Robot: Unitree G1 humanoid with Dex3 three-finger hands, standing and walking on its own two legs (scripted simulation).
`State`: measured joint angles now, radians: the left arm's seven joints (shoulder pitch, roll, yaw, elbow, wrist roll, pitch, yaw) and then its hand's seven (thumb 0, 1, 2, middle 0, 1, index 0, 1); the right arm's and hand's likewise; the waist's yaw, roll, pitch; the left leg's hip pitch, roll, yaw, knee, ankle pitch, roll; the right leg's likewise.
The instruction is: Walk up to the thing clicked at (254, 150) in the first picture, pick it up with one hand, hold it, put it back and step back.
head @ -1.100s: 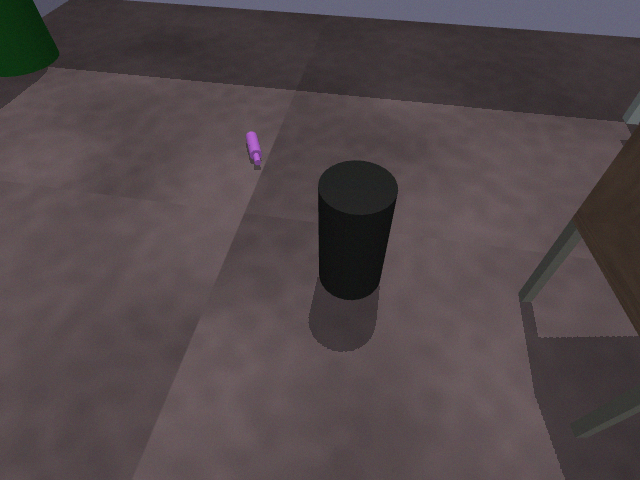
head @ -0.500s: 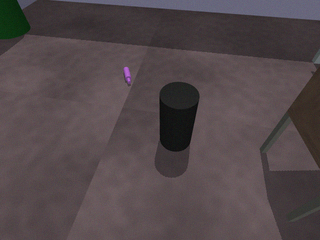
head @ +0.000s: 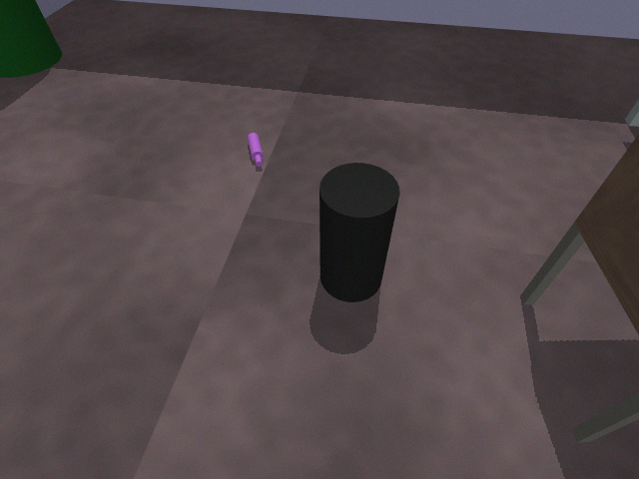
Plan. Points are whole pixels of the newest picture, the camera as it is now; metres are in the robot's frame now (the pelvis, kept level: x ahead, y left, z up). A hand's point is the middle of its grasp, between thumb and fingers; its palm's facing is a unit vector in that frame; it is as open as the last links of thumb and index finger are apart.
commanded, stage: stand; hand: left
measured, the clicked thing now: (256, 150) +1.66 +0.33 -0.75
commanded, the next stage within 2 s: walk up in 0.02 s
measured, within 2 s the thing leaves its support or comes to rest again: neither
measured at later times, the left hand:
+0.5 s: hand (32, 400) +0.26 +0.46 -0.16, palm faces -0.32 -0.77 -0.55, open 7.4 cm
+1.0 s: hand (143, 227) +0.61 +0.38 -0.14, palm faces -0.44 -0.72 -0.54, open 7.4 cm
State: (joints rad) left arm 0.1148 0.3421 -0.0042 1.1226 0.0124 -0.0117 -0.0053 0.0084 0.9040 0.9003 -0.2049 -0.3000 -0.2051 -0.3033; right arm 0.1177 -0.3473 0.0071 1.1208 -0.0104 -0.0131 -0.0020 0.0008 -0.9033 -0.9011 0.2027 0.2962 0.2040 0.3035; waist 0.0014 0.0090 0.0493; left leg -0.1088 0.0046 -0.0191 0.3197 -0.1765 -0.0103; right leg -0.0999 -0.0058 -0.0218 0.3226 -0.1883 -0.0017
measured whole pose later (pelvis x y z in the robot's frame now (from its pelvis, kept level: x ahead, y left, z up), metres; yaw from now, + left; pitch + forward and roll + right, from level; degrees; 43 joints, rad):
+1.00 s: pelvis +0.35 +0.19 -0.04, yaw -32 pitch -2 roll -3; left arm 0.25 0.45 0.05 0.80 -0.02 -0.07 0.08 0.00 0.90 0.90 -0.21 -0.30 -0.21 -0.30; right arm 0.29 -0.43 -0.09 0.76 -0.07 0.06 0.09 0.01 -0.90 -0.90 0.20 0.30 0.20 0.30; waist -0.05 0.11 0.09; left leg -0.50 0.01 -0.07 1.31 -0.49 -0.09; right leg -0.34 -0.05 -0.12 0.69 -0.32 -0.02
